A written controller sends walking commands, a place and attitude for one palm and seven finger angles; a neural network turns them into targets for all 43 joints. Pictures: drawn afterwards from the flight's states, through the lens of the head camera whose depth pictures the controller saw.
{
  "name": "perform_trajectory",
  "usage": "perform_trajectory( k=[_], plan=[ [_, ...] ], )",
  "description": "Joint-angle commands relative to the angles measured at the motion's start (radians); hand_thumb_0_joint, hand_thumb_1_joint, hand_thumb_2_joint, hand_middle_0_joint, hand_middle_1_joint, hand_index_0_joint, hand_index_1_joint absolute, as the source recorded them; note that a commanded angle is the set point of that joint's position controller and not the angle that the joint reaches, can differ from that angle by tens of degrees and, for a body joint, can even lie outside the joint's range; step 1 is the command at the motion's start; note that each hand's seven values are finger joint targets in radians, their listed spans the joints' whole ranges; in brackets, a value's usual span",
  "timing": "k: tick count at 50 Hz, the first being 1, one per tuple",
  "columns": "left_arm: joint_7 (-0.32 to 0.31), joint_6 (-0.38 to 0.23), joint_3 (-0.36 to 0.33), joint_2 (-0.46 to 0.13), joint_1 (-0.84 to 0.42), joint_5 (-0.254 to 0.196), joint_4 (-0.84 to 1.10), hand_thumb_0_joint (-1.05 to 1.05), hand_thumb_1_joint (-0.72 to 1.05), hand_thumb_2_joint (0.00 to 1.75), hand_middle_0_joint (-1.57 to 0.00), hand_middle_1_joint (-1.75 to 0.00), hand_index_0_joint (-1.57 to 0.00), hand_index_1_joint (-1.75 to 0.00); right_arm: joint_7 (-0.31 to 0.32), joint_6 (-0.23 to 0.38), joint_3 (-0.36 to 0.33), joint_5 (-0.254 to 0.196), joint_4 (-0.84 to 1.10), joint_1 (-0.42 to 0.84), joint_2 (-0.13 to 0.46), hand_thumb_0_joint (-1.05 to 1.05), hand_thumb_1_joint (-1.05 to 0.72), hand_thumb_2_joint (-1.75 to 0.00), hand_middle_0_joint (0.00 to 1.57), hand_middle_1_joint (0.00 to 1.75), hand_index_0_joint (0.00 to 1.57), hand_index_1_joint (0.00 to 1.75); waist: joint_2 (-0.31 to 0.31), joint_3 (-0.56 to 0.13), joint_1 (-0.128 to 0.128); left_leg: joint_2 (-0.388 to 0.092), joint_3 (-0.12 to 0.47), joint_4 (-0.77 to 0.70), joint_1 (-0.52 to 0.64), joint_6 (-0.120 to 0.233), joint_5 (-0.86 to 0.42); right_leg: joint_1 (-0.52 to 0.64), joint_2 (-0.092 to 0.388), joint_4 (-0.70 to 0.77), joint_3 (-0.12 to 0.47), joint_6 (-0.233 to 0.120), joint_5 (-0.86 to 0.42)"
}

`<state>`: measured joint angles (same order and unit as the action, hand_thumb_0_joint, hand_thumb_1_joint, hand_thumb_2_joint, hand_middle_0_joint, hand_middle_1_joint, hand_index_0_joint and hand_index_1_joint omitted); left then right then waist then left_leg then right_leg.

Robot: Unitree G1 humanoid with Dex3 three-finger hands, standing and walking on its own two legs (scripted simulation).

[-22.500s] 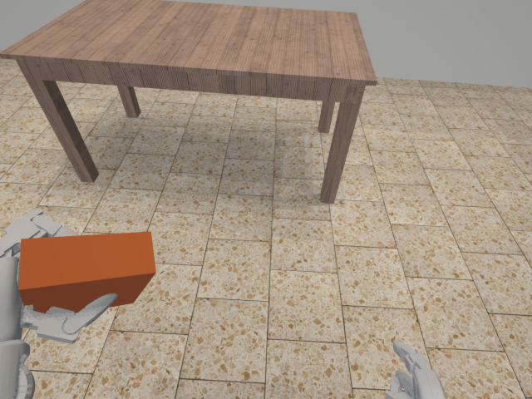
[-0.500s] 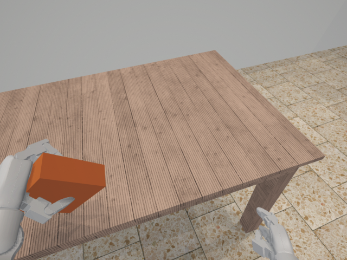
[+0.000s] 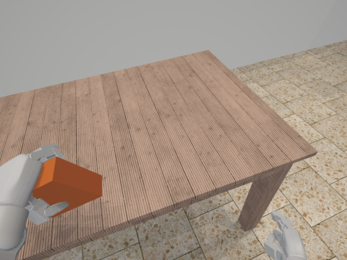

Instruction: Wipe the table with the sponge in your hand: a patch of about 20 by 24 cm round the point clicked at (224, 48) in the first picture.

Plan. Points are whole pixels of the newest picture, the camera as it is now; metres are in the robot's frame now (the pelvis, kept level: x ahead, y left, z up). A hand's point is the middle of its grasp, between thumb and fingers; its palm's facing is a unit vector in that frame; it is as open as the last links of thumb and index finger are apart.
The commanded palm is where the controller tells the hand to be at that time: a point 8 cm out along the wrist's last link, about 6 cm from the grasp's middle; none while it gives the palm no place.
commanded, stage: turn the palm down, sponge in hand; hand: left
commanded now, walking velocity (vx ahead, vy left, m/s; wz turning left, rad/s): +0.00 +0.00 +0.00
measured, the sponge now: (62, 192) +0.21 +0.26 +0.10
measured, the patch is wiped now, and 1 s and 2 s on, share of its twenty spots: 0.00 0.00 0.00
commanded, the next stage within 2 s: move the sponge above the wiping area in 1.10 s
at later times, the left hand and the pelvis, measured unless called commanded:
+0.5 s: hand (36, 178) +0.22 +0.31 +0.13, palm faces +0.13 -0.18 -0.98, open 9.3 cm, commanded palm +0.19 +0.31 +0.19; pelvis +0.00 +0.02 +0.01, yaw +0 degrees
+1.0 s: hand (33, 176) +0.22 +0.32 +0.12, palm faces +0.07 -0.09 -0.99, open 9.3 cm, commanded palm +0.19 +0.32 +0.19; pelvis +0.00 +0.03 +0.01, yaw +0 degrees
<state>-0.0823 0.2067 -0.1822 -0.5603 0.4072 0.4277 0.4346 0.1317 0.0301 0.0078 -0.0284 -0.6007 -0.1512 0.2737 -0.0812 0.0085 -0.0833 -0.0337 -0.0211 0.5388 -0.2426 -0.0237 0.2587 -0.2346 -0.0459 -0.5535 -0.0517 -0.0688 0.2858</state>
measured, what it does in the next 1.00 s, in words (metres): stands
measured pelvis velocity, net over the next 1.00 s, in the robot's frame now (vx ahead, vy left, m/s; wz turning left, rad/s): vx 0.00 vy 0.03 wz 0.01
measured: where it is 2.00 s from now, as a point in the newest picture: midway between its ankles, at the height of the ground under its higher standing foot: outside the picture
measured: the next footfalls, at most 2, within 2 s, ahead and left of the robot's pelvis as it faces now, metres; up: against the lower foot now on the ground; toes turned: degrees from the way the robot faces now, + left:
none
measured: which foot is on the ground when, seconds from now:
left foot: down 0.00-1.00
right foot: down 0.00-1.00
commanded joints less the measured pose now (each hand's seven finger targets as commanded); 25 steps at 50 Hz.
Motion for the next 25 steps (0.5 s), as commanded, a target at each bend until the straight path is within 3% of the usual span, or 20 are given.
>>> perform_trajectory(
  k=[1,5,6,9,10,12,14,15,16,19,20,22,23,24,25],
  plan=[
    [-0.054,0.015,-0.166,-0.227,-0.170,0.070,0.152,0.00,0.10,1.30,-1.20,-1.60,-1.20,-1.60,0.003,0.053,-0.016,0.000,0.181,0.200,0.088,0.00,-0.90,-0.90,0.20,0.30,0.20,0.30,0.018,-0.127,-0.027,0.047,0.010,-0.056,0.047,0.053,-0.146,0.033,0.062,0.160,0.139,0.049,-0.095],
    [-0.034,0.069,-0.146,-0.242,-0.199,0.115,0.132,0.00,0.10,1.30,-1.20,-1.60,-1.20,-1.60,0.002,0.041,-0.009,-0.012,0.174,0.248,0.092,0.00,-0.90,-0.90,0.20,0.30,0.20,0.30,0.026,-0.106,-0.028,0.051,0.019,-0.081,0.069,0.053,-0.143,0.036,0.050,0.181,0.154,0.041,-0.081],
    [-0.025,0.075,-0.098,-0.207,-0.231,0.131,0.144,0.00,0.10,1.30,-1.20,-1.60,-1.20,-1.60,-0.001,0.040,-0.006,-0.008,0.181,0.243,0.092,0.00,-0.90,-0.90,0.20,0.30,0.20,0.30,0.020,-0.132,-0.022,0.049,0.016,-0.087,0.073,0.056,-0.150,0.050,0.054,0.173,0.133,0.043,-0.097],
    [-0.008,0.087,-0.066,-0.202,-0.237,0.179,0.144,0.00,0.10,1.30,-1.20,-1.60,-1.20,-1.60,0.000,0.033,-0.010,-0.007,0.175,0.248,0.094,0.00,-0.90,-0.90,0.20,0.30,0.20,0.30,0.024,-0.137,-0.019,0.047,0.026,-0.106,0.099,0.059,-0.166,0.054,0.051,0.178,0.124,0.041,-0.115],
    [-0.009,0.091,-0.097,-0.231,-0.251,0.191,0.152,0.00,0.10,1.30,-1.20,-1.60,-1.20,-1.60,-0.001,0.038,-0.003,-0.008,0.171,0.275,0.090,0.00,-0.90,-0.90,0.20,0.30,0.20,0.30,0.029,-0.129,-0.030,0.052,0.031,-0.112,0.107,0.058,-0.163,0.062,0.042,0.190,0.145,0.032,-0.103],
    [-0.001,0.097,-0.047,-0.196,-0.279,0.225,0.127,0.00,0.10,1.30,-1.20,-1.60,-1.20,-1.60,-0.003,0.032,-0.001,-0.006,0.168,0.266,0.087,0.00,-0.90,-0.90,0.20,0.30,0.20,0.30,0.027,-0.133,-0.020,0.049,0.032,-0.125,0.110,0.058,-0.168,0.066,0.045,0.194,0.123,0.033,-0.102],
    [0.002,0.105,-0.045,-0.210,-0.311,0.258,0.100,0.00,0.10,1.30,-1.20,-1.60,-1.20,-1.60,-0.003,0.022,-0.003,-0.003,0.158,0.273,0.094,0.00,-0.90,-0.90,0.20,0.30,0.20,0.30,0.034,-0.132,-0.024,0.050,0.041,-0.142,0.114,0.056,-0.164,0.073,0.046,0.203,0.125,0.031,-0.092],
    [-0.003,0.112,-0.070,-0.237,-0.341,0.272,0.113,0.00,0.10,1.30,-1.20,-1.60,-1.20,-1.60,-0.008,0.023,0.004,-0.006,0.154,0.311,0.088,0.00,-0.90,-0.90,0.20,0.30,0.20,0.30,0.003,-0.117,-0.034,0.054,0.048,-0.151,0.123,0.053,-0.156,0.073,0.033,0.214,0.145,0.017,-0.065],
    [-0.002,0.114,-0.033,-0.206,-0.365,0.289,0.110,0.00,0.10,1.30,-1.20,-1.60,-1.20,-1.60,-0.010,0.023,0.005,-0.001,0.159,0.305,0.085,0.00,-0.90,-0.90,0.20,0.30,0.20,0.30,-0.002,-0.147,-0.033,0.052,0.039,-0.151,0.130,0.057,-0.168,0.090,0.041,0.207,0.122,0.019,-0.089],
    [0.001,0.128,-0.014,-0.201,-0.380,0.327,0.082,0.00,0.10,1.30,-1.20,-1.60,-1.20,-1.60,-0.018,0.008,0.001,-0.001,0.143,0.306,0.088,0.00,-0.90,-0.90,0.20,0.30,0.20,0.30,-0.009,-0.157,-0.031,0.051,0.051,-0.169,0.143,0.054,-0.198,0.111,0.043,0.212,0.121,0.015,-0.119],
    [-0.001,0.138,-0.037,-0.223,-0.395,0.335,0.090,0.00,0.10,1.30,-1.20,-1.60,-1.20,-1.60,-0.022,0.011,0.007,-0.003,0.141,0.344,0.082,0.00,-0.90,-0.90,0.20,0.30,0.20,0.30,-0.017,-0.150,-0.043,0.056,0.058,-0.173,0.148,0.054,-0.195,0.115,0.030,0.220,0.147,0.003,-0.104],
    [0.010,0.153,0.021,-0.176,-0.402,0.351,0.055,0.00,0.10,1.30,-1.20,-1.60,-1.20,-1.60,-0.026,0.005,0.008,-0.004,0.136,0.331,0.080,0.00,-0.90,-0.90,0.20,0.30,0.20,0.30,-0.001,-0.152,-0.030,0.053,0.057,-0.178,0.151,0.056,-0.213,0.121,0.039,0.222,0.124,0.009,-0.128],
    [0.016,0.161,0.009,-0.200,-0.411,0.370,0.028,0.00,0.10,1.30,-1.20,-1.60,-1.20,-1.60,-0.028,-0.001,0.007,0.001,0.129,0.330,0.091,0.00,-0.90,-0.90,0.20,0.30,0.20,0.30,0.015,-0.157,-0.038,0.056,0.063,-0.183,0.146,0.054,-0.210,0.126,0.039,0.225,0.129,0.008,-0.129],
    [0.022,0.170,0.036,-0.184,-0.435,0.381,0.024,0.00,0.10,1.30,-1.20,-1.60,-1.20,-1.60,-0.031,-0.008,0.010,-0.002,0.129,0.346,0.088,0.00,-0.90,-0.90,0.20,0.30,0.20,0.30,0.000,-0.144,-0.035,0.055,0.066,-0.194,0.144,0.053,-0.206,0.122,0.042,0.227,0.124,0.007,-0.122],
    [0.024,0.178,0.008,-0.210,-0.457,0.393,0.035,0.00,0.10,1.30,-1.20,-1.60,-1.20,-1.60,-0.034,-0.005,0.014,-0.003,0.128,0.378,0.084,0.00,-0.90,-0.90,0.20,0.30,0.20,0.30,0.002,-0.140,-0.045,0.059,0.070,-0.196,0.151,0.055,-0.198,0.125,0.030,0.233,0.151,-0.004,-0.104]
  ],
)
